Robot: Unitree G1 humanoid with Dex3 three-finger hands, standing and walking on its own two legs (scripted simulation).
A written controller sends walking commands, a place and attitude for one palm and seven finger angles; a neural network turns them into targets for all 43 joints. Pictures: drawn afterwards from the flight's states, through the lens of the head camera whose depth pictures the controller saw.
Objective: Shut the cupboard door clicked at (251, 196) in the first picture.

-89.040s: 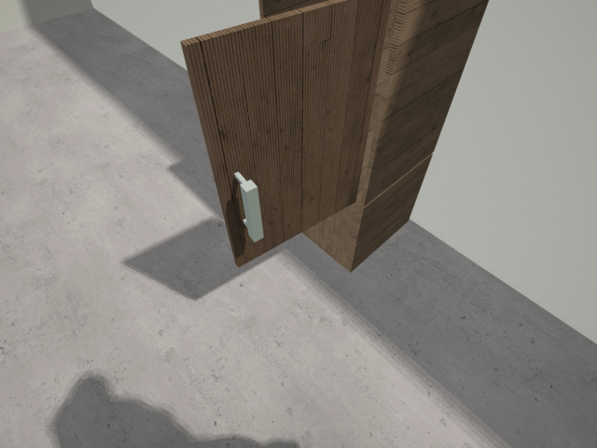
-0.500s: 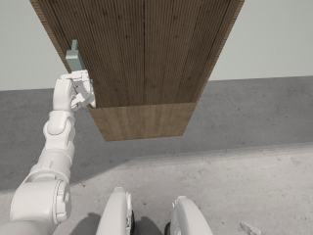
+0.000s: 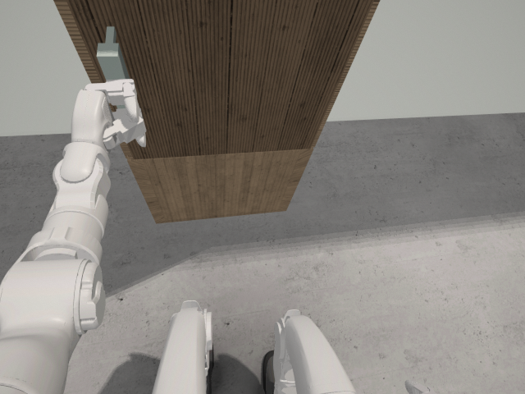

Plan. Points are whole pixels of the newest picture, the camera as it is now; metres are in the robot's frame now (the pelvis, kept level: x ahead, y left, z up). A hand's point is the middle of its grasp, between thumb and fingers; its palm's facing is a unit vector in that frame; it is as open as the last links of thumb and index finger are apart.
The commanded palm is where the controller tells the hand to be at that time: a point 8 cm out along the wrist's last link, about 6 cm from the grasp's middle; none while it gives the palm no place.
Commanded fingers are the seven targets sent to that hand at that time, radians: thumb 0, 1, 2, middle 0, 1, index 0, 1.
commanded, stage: pull the fist back off the door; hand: left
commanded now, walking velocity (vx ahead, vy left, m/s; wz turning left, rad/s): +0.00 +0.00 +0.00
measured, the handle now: (124, 86) +0.57 +0.20 +0.06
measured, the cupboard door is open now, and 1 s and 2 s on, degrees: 0 0 0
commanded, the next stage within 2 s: draw the hand back to the body in 0.84 s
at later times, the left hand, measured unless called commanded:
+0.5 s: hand (160, 122) +0.50 +0.14 +0.06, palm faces +0.11 -0.99 -0.02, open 3.1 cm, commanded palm +0.46 +0.18 +0.06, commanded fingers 0.00 0.90 0.90 -1.30 -1.50 -1.30 -1.50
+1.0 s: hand (160, 154) +0.44 +0.13 +0.06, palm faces +0.11 -0.99 -0.01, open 3.1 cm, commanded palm +0.40 +0.19 +0.08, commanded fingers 0.00 0.90 0.90 -1.30 -1.50 -1.30 -1.50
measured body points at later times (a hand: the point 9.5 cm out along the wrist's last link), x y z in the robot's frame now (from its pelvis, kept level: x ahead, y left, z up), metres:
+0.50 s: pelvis -0.01 +0.00 +0.01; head +0.11 +0.02 +0.44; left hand +0.48 +0.19 +0.07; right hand +0.00 -0.26 -0.11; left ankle +0.12 +0.10 -0.58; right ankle +0.06 -0.11 -0.58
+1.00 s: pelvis +0.07 -0.01 +0.04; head +0.18 +0.00 +0.48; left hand +0.43 +0.19 +0.07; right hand +0.23 -0.26 -0.07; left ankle +0.12 +0.10 -0.58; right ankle +0.06 -0.11 -0.58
